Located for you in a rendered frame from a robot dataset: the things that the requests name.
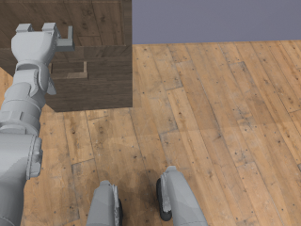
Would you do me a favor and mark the robot left thigh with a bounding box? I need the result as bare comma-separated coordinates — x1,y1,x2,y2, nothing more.
86,184,119,226

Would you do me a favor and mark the robot left upper arm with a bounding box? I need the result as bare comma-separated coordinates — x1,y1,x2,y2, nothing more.
0,133,43,226

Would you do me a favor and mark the left robot shin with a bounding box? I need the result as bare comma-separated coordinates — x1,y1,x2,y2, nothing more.
93,180,119,226

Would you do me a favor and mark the robot left forearm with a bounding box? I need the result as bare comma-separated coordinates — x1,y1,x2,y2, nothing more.
0,60,49,137

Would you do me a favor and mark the drawer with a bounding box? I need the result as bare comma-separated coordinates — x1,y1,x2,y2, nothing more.
0,0,124,48

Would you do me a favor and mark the cabinet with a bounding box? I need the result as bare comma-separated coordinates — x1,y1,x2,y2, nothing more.
0,0,133,113

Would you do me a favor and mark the handle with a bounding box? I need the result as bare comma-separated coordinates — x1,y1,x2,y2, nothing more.
50,72,89,83
55,25,75,52

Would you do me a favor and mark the robot left hand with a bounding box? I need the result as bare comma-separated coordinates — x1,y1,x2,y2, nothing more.
11,23,62,95

